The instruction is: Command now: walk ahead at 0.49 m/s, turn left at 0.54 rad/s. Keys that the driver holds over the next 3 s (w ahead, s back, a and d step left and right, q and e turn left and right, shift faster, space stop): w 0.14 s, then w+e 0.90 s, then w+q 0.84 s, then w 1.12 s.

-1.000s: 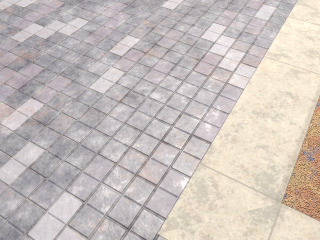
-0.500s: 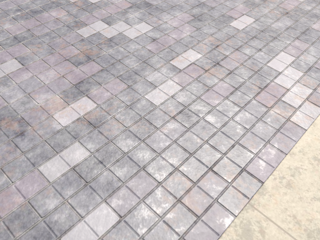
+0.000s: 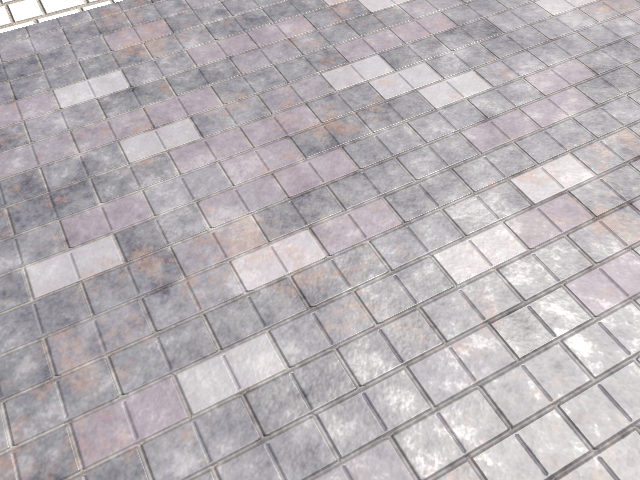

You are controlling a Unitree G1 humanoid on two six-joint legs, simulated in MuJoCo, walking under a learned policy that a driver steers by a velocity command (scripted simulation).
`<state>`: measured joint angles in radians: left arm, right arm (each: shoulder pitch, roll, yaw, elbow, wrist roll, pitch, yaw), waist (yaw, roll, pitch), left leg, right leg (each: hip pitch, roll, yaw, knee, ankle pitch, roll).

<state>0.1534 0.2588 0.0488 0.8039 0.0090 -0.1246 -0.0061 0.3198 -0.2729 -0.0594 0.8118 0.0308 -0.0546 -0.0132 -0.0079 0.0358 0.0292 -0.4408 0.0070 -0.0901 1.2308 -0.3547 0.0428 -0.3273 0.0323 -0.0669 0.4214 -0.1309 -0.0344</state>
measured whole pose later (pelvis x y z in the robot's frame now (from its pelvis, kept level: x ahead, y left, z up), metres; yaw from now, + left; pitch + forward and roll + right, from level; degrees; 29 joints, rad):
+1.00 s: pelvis +0.51 -0.02 -0.01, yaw -20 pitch +2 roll +1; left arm 0.17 0.28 0.08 0.73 -0.02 -0.05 -0.05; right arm 0.24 -0.28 -0.06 0.80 0.02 -0.11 -0.01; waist -0.01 0.01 0.06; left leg -0.36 0.07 -0.02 1.25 -0.42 -0.01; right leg -0.42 0.08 -0.03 0.59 -0.20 -0.10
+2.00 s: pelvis +1.07 -0.17 -0.01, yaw +0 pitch +3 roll -1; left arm 0.11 0.27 0.05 0.67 0.00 -0.12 -0.02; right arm 0.36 -0.29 -0.06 0.73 0.03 -0.04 -0.01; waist -0.04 0.03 -0.01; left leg -0.27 -0.09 -0.18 0.99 -0.50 0.04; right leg -0.42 0.05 0.02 0.54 -0.16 -0.03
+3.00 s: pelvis +1.60 -0.14 -0.01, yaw +3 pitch +3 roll +1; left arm 0.06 0.27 0.03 0.71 -0.01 -0.09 -0.04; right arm 0.39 -0.30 -0.05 0.87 0.01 -0.05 0.00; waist -0.06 0.00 0.02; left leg -0.14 -0.01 -0.03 0.82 -0.51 0.02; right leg -0.48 0.00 -0.04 0.57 -0.13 -0.06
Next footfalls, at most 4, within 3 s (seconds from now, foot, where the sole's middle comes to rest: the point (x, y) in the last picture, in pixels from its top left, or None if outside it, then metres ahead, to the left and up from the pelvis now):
0.36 left None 0.34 0.18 -0.77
0.88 right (389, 419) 0.59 -0.11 -0.77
1.46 left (348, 276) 0.97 -0.04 -0.77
1.92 right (432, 209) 1.19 -0.28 -0.77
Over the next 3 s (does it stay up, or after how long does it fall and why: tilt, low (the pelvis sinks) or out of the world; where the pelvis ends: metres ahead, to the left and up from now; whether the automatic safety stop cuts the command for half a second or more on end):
stays up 1.60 -0.14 -0.01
